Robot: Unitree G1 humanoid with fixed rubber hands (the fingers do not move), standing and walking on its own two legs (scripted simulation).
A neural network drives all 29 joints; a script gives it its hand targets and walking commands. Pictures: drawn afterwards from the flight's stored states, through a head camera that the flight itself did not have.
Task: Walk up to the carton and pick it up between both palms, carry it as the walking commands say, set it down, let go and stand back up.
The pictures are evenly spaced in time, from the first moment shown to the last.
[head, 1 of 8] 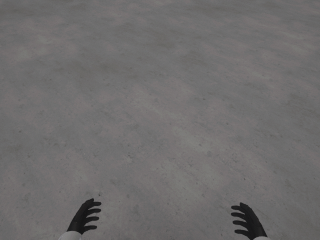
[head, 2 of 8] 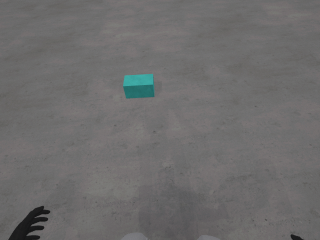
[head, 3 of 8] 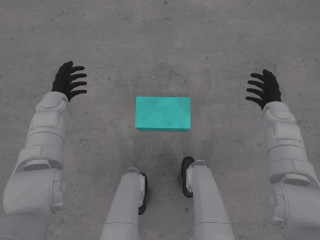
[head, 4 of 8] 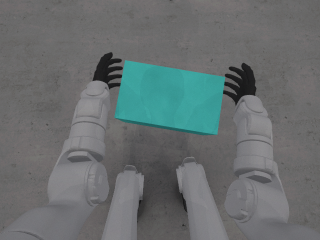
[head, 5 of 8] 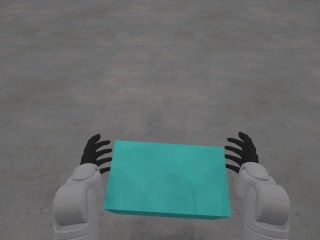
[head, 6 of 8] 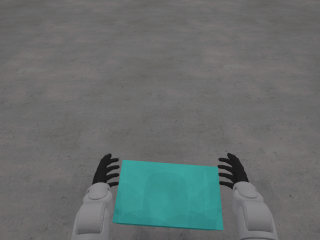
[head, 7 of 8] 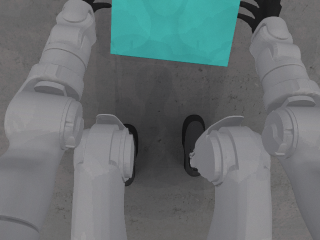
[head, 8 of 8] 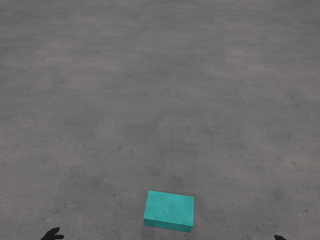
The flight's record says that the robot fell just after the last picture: no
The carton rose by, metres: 0.71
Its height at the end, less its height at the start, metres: +0.00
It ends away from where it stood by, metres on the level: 1.40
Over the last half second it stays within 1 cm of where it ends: yes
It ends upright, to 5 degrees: yes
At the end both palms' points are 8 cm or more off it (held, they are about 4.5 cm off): yes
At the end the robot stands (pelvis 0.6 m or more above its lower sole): yes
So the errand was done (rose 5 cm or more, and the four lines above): yes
